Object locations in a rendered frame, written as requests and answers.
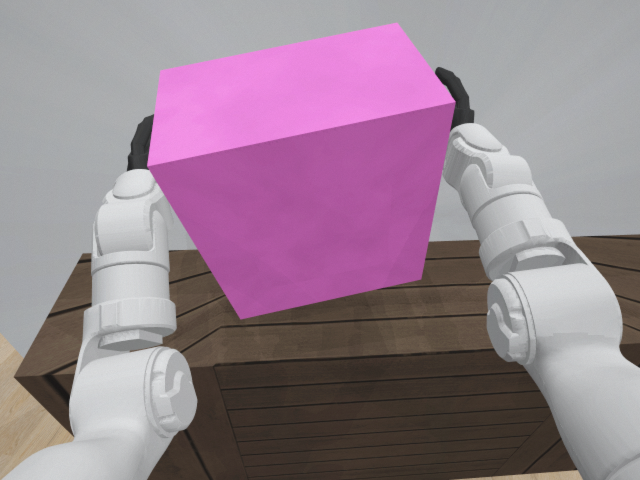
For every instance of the pedestal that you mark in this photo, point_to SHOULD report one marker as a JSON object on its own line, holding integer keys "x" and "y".
{"x": 397, "y": 383}

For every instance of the robot left hand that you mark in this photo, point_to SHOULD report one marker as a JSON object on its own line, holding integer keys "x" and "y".
{"x": 140, "y": 145}

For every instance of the robot left upper arm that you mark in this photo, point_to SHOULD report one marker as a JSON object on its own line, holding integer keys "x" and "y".
{"x": 125, "y": 411}

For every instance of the robot left forearm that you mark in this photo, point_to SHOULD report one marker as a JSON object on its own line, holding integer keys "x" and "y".
{"x": 131, "y": 307}

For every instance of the carton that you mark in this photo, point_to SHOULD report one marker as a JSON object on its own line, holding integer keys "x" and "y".
{"x": 305, "y": 172}

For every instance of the robot right forearm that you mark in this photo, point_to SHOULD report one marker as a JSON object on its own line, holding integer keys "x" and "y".
{"x": 512, "y": 222}

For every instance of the robot right hand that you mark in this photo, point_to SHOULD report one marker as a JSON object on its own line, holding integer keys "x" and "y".
{"x": 462, "y": 112}

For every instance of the robot right upper arm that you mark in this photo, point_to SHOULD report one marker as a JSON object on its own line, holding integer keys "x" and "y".
{"x": 562, "y": 325}

